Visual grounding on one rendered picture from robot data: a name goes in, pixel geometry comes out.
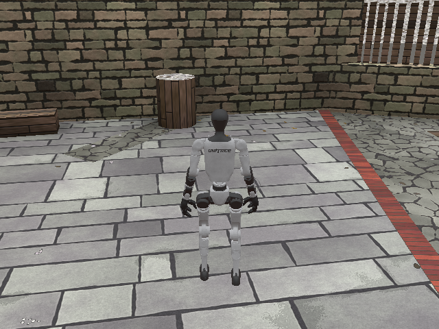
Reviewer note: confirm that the robot left forearm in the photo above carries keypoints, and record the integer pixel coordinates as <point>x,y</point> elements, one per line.
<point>188,186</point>

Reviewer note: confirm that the left robot hand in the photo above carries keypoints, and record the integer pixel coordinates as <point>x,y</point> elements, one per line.
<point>185,207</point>

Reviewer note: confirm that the humanoid robot torso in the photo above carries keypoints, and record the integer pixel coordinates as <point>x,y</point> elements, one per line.
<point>219,158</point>

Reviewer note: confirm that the robot left upper arm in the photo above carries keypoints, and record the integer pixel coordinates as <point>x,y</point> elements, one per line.
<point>195,156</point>

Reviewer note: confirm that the robot left shin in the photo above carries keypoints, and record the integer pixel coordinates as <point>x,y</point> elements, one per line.
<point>204,248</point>

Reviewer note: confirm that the right robot hand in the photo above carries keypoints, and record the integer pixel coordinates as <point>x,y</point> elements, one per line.
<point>254,203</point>

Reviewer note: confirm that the robot right forearm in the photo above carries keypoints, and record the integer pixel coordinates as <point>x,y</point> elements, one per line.
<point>250,184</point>

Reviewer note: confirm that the robot right upper arm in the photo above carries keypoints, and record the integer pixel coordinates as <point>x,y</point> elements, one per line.
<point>241,145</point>

